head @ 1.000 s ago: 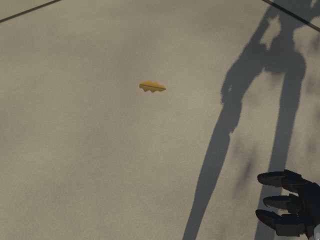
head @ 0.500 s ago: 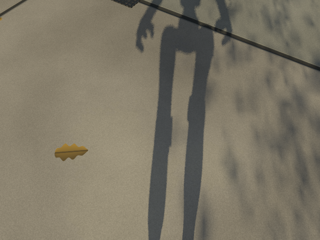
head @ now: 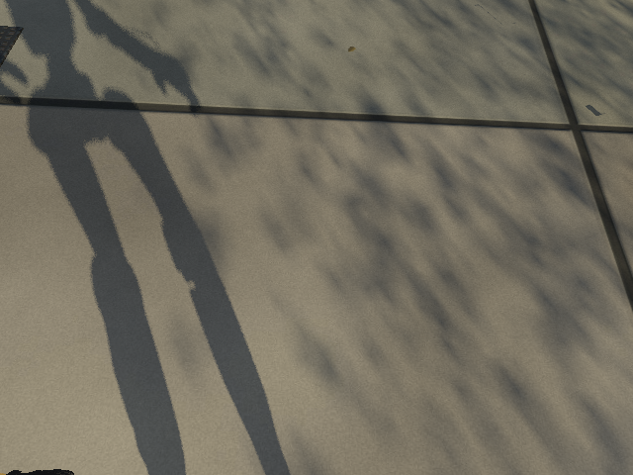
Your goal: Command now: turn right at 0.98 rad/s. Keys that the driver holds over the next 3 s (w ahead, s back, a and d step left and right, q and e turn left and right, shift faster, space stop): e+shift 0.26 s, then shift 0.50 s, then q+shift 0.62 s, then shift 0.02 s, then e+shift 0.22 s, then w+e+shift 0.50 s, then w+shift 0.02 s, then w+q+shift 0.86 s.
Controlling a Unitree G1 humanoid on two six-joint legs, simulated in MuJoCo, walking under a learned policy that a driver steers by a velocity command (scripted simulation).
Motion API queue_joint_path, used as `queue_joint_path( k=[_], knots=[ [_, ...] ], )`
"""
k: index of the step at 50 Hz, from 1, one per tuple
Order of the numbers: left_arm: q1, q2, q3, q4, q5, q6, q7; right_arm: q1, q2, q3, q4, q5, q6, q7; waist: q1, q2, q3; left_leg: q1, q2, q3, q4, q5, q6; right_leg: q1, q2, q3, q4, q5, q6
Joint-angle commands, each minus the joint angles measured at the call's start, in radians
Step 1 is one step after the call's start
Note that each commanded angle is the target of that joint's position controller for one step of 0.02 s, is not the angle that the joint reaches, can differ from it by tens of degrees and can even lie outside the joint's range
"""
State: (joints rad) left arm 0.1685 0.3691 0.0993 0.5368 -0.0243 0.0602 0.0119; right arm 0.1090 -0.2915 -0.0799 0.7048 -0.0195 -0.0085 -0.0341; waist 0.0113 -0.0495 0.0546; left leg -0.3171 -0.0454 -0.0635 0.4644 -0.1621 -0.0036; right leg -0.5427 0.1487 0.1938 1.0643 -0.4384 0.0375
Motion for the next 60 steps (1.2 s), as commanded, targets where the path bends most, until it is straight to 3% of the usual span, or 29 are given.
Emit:
queue_joint_path(
  k=[1, 5, 10, 15, 16, 17, 18, 19, 20, 21, 23, 26, 30, 34, 37, 38, 39, 40, 41, 44, 48, 51, 52, 53, 54, 55, 56, 57, 60],
  knots=[
    [0.094, 0.101, 0.031, -0.033, 0.001, 0.003, -0.003, -0.111, -0.101, -0.012, -0.113, 0.010, 0.002, -0.029, 0.030, 0.139, -0.074, 0.113, 0.262, -0.174, -0.168, 0.079, 0.185, -0.128, -0.118, -0.089, 0.255, 0.064, 0.046],
    [-0.006, 0.058, 0.008, -0.078, -0.008, -0.005, 0.000, -0.008, -0.133, -0.022, -0.088, -0.008, 0.016, -0.032, -0.048, 0.183, -0.100, 0.247, 0.288, -0.075, -0.179, 0.164, 0.223, -0.182, -0.204, -0.162, 0.116, 0.099, 0.077],
    [-0.016, 0.027, -0.003, -0.081, 0.002, -0.005, -0.010, -0.020, -0.178, -0.045, -0.078, 0.001, 0.019, -0.009, -0.050, 0.205, -0.137, 0.239, 0.338, 0.041, -0.176, 0.181, 0.220, -0.037, -0.250, -0.209, -0.100, 0.090, 0.061],
    [0.019, 0.030, 0.010, -0.062, 0.005, 0.017, -0.024, -0.022, -0.189, -0.058, -0.056, 0.039, 0.005, 0.022, -0.013, 0.210, -0.149, 0.208, 0.370, 0.115, -0.087, 0.226, 0.167, 0.170, -0.207, -0.267, -0.395, 0.099, -0.015],
    [0.065, 0.027, 0.016, -0.042, 0.006, 0.018, -0.023, -0.025, -0.177, -0.055, -0.047, 0.054, 0.004, 0.024, 0.018, 0.194, -0.158, 0.181, 0.356, 0.144, -0.020, 0.217, 0.131, 0.264, -0.177, -0.281, -0.528, 0.175, -0.046],
    [0.128, 0.059, 0.031, -0.014, 0.010, 0.017, -0.014, 0.029, -0.134, -0.044, -0.021, 0.056, 0.003, 0.030, 0.033, 0.117, -0.166, 0.084, 0.311, 0.196, 0.094, 0.153, 0.064, 0.417, -0.161, -0.242, -0.646, 0.312, -0.086],
    [0.180, 0.169, 0.059, -0.013, 0.008, 0.007, 0.002, 0.037, -0.074, -0.024, -0.041, 0.019, 0.003, 0.038, 0.024, -0.160, -0.163, -0.198, 0.197, 0.280, 0.390, -0.247, -0.033, 0.610, -0.380, 0.070, -0.689, 0.703, -0.173],
    [0.109, 0.242, 0.060, -0.049, 0.046, -0.013, 0.004, -0.002, -0.073, -0.019, -0.095, -0.007, 0.000, 0.029, 0.008, -0.311, -0.205, -0.412, 0.090, 0.179, 0.643, -0.519, -0.089, 0.579, -0.594, 0.300, -0.664, 0.890, -0.391],
    [0.124, 0.163, 0.044, -0.050, 0.060, -0.036, -0.006, -0.085, -0.131, -0.034, -0.093, 0.011, 0.003, 0.019, 0.090, -0.167, -0.247, -0.396, 0.101, 0.067, 0.754, -0.490, -0.077, 0.538, -0.550, 0.235, -0.690, 0.812, -0.403],
    [0.093, 0.133, 0.027, -0.026, 0.057, -0.050, -0.006, -0.089, -0.127, -0.035, -0.091, 0.031, 0.007, 0.012, 0.055, -0.136, -0.194, -0.396, 0.114, 0.047, 0.755, -0.408, -0.056, 0.495, -0.483, 0.138, -0.688, 0.727, -0.337],
    [-0.008, 0.075, 0.006, -0.023, 0.023, -0.053, 0.005, -0.034, -0.125, -0.037, -0.054, 0.014, 0.019, -0.003, 0.004, -0.095, -0.166, -0.365, 0.118, 0.043, 0.712, -0.267, -0.059, 0.450, -0.406, 0.049, -0.679, 0.677, -0.256],
    [-0.039, 0.048, -0.014, -0.014, 0.035, -0.058, 0.015, 0.030, -0.108, -0.029, -0.029, 0.021, 0.024, 0.004, -0.027, -0.088, -0.185, -0.255, 0.094, 0.053, 0.670, -0.172, -0.074, 0.406, -0.369, -0.008, -0.688, 0.726, -0.256],
    [-0.041, 0.044, -0.018, 0.014, 0.037, -0.055, 0.015, 0.004, -0.064, -0.003, -0.038, 0.021, 0.029, 0.011, -0.004, -0.097, -0.157, -0.151, 0.100, 0.048, 0.407, -0.173, -0.074, 0.387, -0.364, 0.003, -0.688, 0.609, -0.260],
    [-0.036, 0.041, -0.022, 0.049, 0.035, -0.053, -0.001, 0.011, -0.079, -0.002, -0.041, 0.026, 0.030, 0.016, 0.012, -0.108, -0.118, -0.040, 0.086, 0.060, 0.243, -0.213, -0.055, 0.327, -0.372, 0.063, -0.680, 0.514, -0.278],
    [-0.035, -0.012, -0.044, 0.083, 0.023, -0.059, -0.004, 0.069, -0.058, 0.009, -0.021, 0.005, 0.015, 0.023, -0.036, -0.045, -0.115, 0.162, 0.091, 0.049, -0.066, 0.085, -0.016, 0.258, -0.306, 0.051, -0.642, 0.387, -0.194],
    [-0.006, -0.038, -0.053, 0.091, 0.042, -0.067, -0.004, 0.080, -0.107, 0.005, -0.028, -0.009, 0.009, 0.020, -0.009, 0.045, -0.138, 0.239, 0.185, -0.052, -0.068, 0.303, 0.012, 0.220, -0.242, 0.009, -0.583, 0.269, -0.132],
    [0.077, -0.059, -0.053, 0.108, 0.058, -0.075, -0.009, 0.034, -0.131, 0.004, -0.017, -0.002, 0.006, 0.022, 0.080, 0.200, -0.151, 0.171, 0.224, -0.075, -0.026, 0.287, 0.071, 0.274, -0.169, -0.083, -0.605, 0.152, -0.079],
    [0.023, -0.027, -0.048, 0.116, 0.072, -0.073, -0.003, -0.009, -0.078, 0.013, -0.032, 0.014, 0.002, 0.031, 0.043, 0.197, -0.128, 0.057, 0.199, -0.089, -0.054, 0.106, 0.092, 0.360, -0.161, -0.110, -0.610, 0.178, -0.041],
    [-0.040, 0.027, -0.028, 0.109, 0.060, -0.069, 0.005, -0.016, -0.100, 0.007, -0.044, 0.019, 0.001, 0.037, 0.012, 0.168, -0.084, 0.014, 0.178, -0.092, -0.062, 0.062, 0.082, 0.361, -0.148, -0.136, -0.570, 0.190, -0.041],
    [-0.032, 0.021, -0.010, 0.100, 0.049, -0.047, 0.033, -0.002, -0.182, -0.021, -0.063, 0.039, -0.004, 0.027, 0.012, 0.222, -0.066, -0.010, 0.211, -0.203, -0.066, 0.128, 0.129, 0.317, -0.124, -0.186, -0.480, 0.185, -0.046],
    [-0.006, -0.037, -0.004, 0.088, 0.035, -0.058, 0.028, 0.023, -0.173, -0.031, -0.092, 0.041, 0.011, 0.006, 0.003, 0.260, -0.103, 0.086, 0.256, -0.372, -0.058, 0.214, 0.211, 0.189, -0.084, -0.168, -0.404, 0.044, -0.051],
    [0.094, -0.009, 0.015, 0.113, 0.030, -0.076, 0.015, -0.065, -0.146, -0.034, -0.141, 0.060, 0.030, 0.001, 0.055, 0.172, -0.148, -0.013, 0.179, -0.332, 0.063, 0.157, 0.128, 0.358, -0.161, -0.108, -0.621, 0.199, -0.077],
    [0.084, 0.078, 0.038, 0.120, 0.042, -0.070, 0.017, -0.055, -0.105, -0.026, -0.172, 0.063, 0.038, 0.001, 0.010, -0.068, -0.117, -0.203, 0.059, -0.162, 0.226, -0.041, 0.044, 0.445, -0.305, 0.041, -0.693, 0.316, -0.146],
    [0.060, 0.086, 0.040, 0.102, 0.060, -0.072, 0.014, 0.004, -0.112, -0.028, -0.165, 0.051, 0.038, 0.005, 0.002, -0.259, -0.122, -0.330, -0.023, -0.030, 0.442, -0.404, -0.013, 0.498, -0.514, 0.246, -0.754, 0.563, -0.277],
    [0.037, 0.032, 0.018, 0.072, 0.064, -0.080, 0.016, 0.041, -0.165, -0.051, -0.145, 0.036, 0.038, 0.010, -0.006, -0.159, -0.139, -0.357, 0.041, -0.056, 0.668, -0.474, -0.042, 0.496, -0.580, 0.240, -0.733, 0.717, -0.334],
    [-0.009, 0.008, 0.009, 0.055, 0.059, -0.082, 0.022, 0.060, -0.175, -0.063, -0.124, 0.045, 0.046, 0.016, -0.031, -0.058, -0.135, -0.350, 0.063, -0.056, 0.754, -0.424, -0.053, 0.472, -0.536, 0.139, -0.716, 0.718, -0.309],
    [-0.056, 0.014, 0.011, 0.049, 0.046, -0.082, 0.027, 0.070, -0.153, -0.059, -0.115, 0.050, 0.056, 0.018, -0.049, -0.020, -0.105, -0.365, 0.086, -0.040, 0.763, -0.348, -0.069, 0.457, -0.482, 0.039, -0.714, 0.672, -0.270],
    [-0.062, 0.024, 0.013, 0.049, 0.037, -0.083, 0.035, 0.049, -0.125, -0.049, -0.119, 0.052, 0.062, 0.021, -0.035, -0.027, -0.084, -0.395, 0.107, -0.024, 0.743, -0.276, -0.082, 0.465, -0.455, -0.024, -0.724, 0.651, -0.250],
    [-0.001, 0.047, 0.019, 0.066, 0.049, -0.069, 0.054, -0.017, -0.083, -0.032, -0.162, 0.059, 0.069, 0.038, 0.018, -0.070, -0.085, -0.386, 0.117, 0.048, 0.642, -0.195, -0.110, 0.501, -0.424, -0.147, -0.738, 0.647, -0.253]
  ],
)
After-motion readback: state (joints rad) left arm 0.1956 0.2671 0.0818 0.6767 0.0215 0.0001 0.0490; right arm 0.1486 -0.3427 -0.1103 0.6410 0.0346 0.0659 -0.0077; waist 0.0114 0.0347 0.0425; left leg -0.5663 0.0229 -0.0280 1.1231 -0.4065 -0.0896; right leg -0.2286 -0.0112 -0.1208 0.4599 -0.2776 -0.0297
